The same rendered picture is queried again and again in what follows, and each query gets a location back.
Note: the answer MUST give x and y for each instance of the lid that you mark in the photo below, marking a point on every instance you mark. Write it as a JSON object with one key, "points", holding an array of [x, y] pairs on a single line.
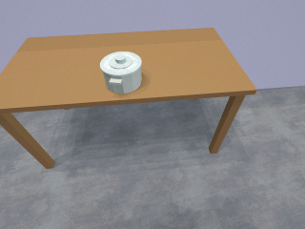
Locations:
{"points": [[109, 66]]}

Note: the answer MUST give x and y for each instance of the pot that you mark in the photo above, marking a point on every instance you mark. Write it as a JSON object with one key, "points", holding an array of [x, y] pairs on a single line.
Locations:
{"points": [[123, 84]]}

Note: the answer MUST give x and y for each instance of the knob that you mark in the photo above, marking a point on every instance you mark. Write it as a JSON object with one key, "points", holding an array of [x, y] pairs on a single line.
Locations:
{"points": [[120, 58]]}

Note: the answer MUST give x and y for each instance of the table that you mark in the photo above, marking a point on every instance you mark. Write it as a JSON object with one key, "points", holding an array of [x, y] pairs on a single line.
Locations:
{"points": [[63, 72]]}

